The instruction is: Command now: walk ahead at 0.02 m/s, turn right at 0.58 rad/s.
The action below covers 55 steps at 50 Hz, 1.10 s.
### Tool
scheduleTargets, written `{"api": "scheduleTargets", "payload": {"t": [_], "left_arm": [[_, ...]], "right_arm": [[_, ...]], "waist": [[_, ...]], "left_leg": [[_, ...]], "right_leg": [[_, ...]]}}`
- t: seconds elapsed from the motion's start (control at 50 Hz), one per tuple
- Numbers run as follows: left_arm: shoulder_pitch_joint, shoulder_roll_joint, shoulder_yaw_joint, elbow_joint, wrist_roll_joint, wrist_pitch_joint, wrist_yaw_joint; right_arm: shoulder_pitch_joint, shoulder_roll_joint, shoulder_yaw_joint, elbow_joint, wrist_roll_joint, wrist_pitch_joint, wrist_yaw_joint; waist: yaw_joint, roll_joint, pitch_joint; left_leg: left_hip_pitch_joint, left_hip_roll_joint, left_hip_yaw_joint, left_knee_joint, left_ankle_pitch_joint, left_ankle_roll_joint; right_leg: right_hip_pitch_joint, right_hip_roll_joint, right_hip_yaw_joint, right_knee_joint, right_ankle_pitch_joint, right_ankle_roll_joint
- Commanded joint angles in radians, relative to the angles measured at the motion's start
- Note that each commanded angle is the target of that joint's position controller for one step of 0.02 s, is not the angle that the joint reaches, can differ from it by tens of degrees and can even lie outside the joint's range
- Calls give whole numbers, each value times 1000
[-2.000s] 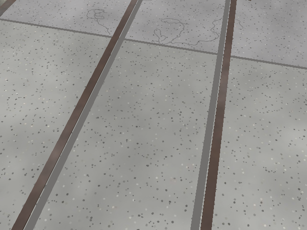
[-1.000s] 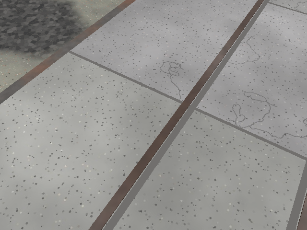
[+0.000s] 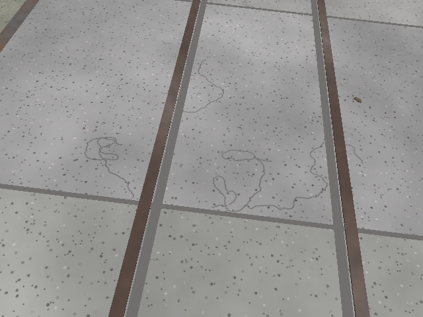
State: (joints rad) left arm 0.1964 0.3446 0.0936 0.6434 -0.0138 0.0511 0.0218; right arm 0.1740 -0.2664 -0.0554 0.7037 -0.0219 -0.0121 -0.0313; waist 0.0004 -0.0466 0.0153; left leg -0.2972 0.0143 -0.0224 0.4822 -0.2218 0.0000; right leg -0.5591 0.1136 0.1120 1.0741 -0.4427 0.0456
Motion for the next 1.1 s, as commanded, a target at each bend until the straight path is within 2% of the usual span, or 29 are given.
{"api": "scheduleTargets", "payload": {"t": [0.02, 0.08, 0.14, 0.22, 0.24, 0.26, 0.28, 0.3, 0.32, 0.34, 0.36, 0.38, 0.4, 0.46, 0.52, 0.58, 0.62, 0.66, 0.68, 0.7, 0.72, 0.74, 0.76, 0.78, 0.84, 0.96, 1.1], "left_arm": [[40, 64, 25, -52, -7, 11, 1], [-47, 35, 11, -100, -11, 7, -7], [-65, 21, 1, -122, -5, 5, -24], [-37, 46, 15, -126, -7, 13, -39], [-7, 42, 18, -116, -8, 14, -43], [37, 45, 25, -99, -5, 13, -42], [74, 83, 40, -91, -3, 11, -32], [99, 207, 64, -113, 3, 5, -14], [90, 210, 54, -128, 39, -17, -22], [80, 160, 39, -119, 47, -37, -28], [30, 125, 26, -107, 37, -49, -26], [-14, 98, 17, -108, 22, -50, -21], [-47, 83, 7, -106, 11, -48, -17], [-63, 48, -12, -94, 23, -50, -5], [-62, 48, -13, -76, 24, -49, -1], [-57, 63, -11, -56, 29, -45, -7], [-59, 55, -17, -40, 27, -44, -14], [-84, 30, -30, -24, 17, -45, -17], [-63, 12, -37, -8, 15, -50, -18], [-31, -6, -43, 3, 30, -59, -20], [17, 7, -36, 12, 41, -68, -28], [-8, -7, -39, 13, 41, -68, -26], [-59, 16, -35, 15, 39, -63, -23], [-78, 12, -32, 13, 33, -56, -18], [-61, -2, -32, 27, 31, -40, -13], [-36, -16, -30, 72, 26, -45, -8], [-14, -14, -25, 128, 23, -45, 4]], "right_arm": [[-64, -129, -31, -82, 8, -3, -11], [-12, -155, -44, -70, 3, 14, -19], [-20, -197, -62, -68, 11, 20, -13], [-29, -218, -73, -57, 35, 15, 2], [-43, -218, -74, -54, 46, 14, 3], [-38, -201, -70, -45, 55, 12, 4], [19, -162, -62, -22, 45, 9, 8], [24, -81, -32, -58, -14, 6, 17], [-69, -113, -39, -91, -6, 3, 6], [-103, -158, -52, -87, 17, 8, 0], [-93, -161, -56, -73, 27, 13, -4], [-72, -156, -58, -49, 21, 19, -11], [-52, -158, -60, -40, 14, 24, -13], [-6, -130, -52, -18, 25, 27, -5], [-37, -98, -35, -23, 22, 28, -1], [-48, -105, -31, -25, 24, 27, 4], [-41, -109, -31, -21, 27, 23, 5], [1, -88, -25, -2, 22, 14, 10], [17, -90, -21, 5, 9, 8, 13], [32, -127, -24, 3, -2, 3, 11], [22, -188, -37, 2, 3, 3, 9], [-3, -153, -34, 15, 14, 1, 16], [-25, -108, -21, 5, 11, -4, 22], [-30, -98, -16, 9, 4, -10, 22], [-8, -94, -9, 20, 5, -25, 19], [7, -90, -1, 36, 9, -21, 7], [14, -77, 6, 72, 12, -21, 7]], "waist": [[16, 184, -52], [-36, 227, -68], [-47, 247, -93], [-31, 258, -93], [-7, 248, -93], [15, 226, -100], [18, 122, -114], [-10, -217, -135], [50, -240, -159], [67, -139, -145], [35, -108, -112], [16, -69, -106], [-1, -82, -99], [-19, -85, -124], [2, -88, -102], [23, -98, -71], [25, -93, -53], [-14, -68, -47], [-25, -35, -54], [-9, 21, -83], [46, 132, -85], [37, 192, -83], [11, 159, -53], [8, 147, -48], [3, 115, -30], [-5, 55, -22], [-2, 39, -18]], "left_leg": [[136, 220, -129, -143, 384, 181], [226, 242, -98, -144, 371, 205], [204, 272, -57, -138, 379, 211], [191, 303, -37, -97, 366, 192], [174, 296, -17, -61, 352, 169], [135, 274, 17, -2, 306, 128], [24, 227, 88, 122, 178, 52], [-274, 100, 181, 448, -317, -57], [-383, 14, 43, 642, -479, -82], [-379, 39, -12, 723, -424, -75], [-378, 50, -25, 715, -344, -63], [-370, 60, -32, 689, -277, -65], [-337, 55, -26, 684, -219, -73], [-247, 40, -17, 629, -127, -88], [-186, 50, -20, 422, -114, -89], [-95, 43, -7, 282, -159, -81], [-50, 35, -3, 195, -159, -71], [56, 24, 11, 2, -26, -52], [140, 37, -9, -97, 118, -37], [225, 104, -80, -90, 288, -15], [234, 144, -92, -31, 341, 21], [124, 123, -92, -45, 137, 49], [74, 97, -81, -67, 49, 40], [56, 88, -71, -71, 30, 24], [59, 70, -50, -56, 38, 6], [72, 57, -42, -40, 43, 11], [68, 44, -33, -45, 54, 13]], "right_leg": [[-93, -65, -40, 139, 50, 50], [-92, -105, -77, -23, 66, 67], [39, -133, -122, -186, 44, 48], [161, -122, -171, -389, 86, -4], [219, -111, -187, -494, 157, -30], [311, -87, -196, -607, 246, -61], [458, -115, -114, -686, 403, -99], [650, -403, 262, -682, 822, -208], [550, -530, 390, -699, 890, -396], [516, -475, 304, -714, 801, -386], [489, -412, 225, -712, 723, -327], [480, -366, 180, -710, 664, -281], [451, -344, 147, -712, 694, -267], [429, -312, 97, -726, 691, -269], [430, -305, 105, -735, 566, -265], [383, -313, 141, -744, 447, -282], [362, -314, 170, -741, 395, -284], [330, -288, 167, -715, 370, -253], [301, -265, 157, -707, 349, -212], [268, -224, 128, -676, 292, -161], [244, -151, 59, -653, 214, -124], [312, -112, -1, -652, 191, -89], [337, -113, -3, -631, 201, -78], [344, -118, -2, -620, 222, -84], [331, -129, 16, -626, 262, -101], [326, -130, 15, -627, 291, -88], [354, -134, 13, -625, 330, -79]]}}
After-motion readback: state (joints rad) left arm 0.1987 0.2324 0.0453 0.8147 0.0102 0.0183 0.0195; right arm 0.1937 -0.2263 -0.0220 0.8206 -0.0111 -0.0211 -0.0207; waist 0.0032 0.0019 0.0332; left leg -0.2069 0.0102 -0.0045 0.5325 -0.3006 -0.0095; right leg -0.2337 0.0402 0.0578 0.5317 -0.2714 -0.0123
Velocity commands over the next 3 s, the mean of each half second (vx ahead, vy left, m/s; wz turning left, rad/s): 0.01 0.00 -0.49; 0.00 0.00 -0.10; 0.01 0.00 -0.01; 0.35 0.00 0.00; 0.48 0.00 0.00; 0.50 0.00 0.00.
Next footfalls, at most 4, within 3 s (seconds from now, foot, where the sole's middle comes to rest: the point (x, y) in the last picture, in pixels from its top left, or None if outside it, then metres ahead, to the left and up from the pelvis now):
0.28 right None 0.01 -0.15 -0.78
0.70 left None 0.06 0.08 -0.78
2.12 left None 0.45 -0.03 -0.78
2.68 right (305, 256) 0.69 -0.33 -0.78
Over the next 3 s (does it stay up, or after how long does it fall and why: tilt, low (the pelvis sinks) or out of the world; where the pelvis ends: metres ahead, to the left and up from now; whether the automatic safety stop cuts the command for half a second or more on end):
stays up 0.71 -0.25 0.01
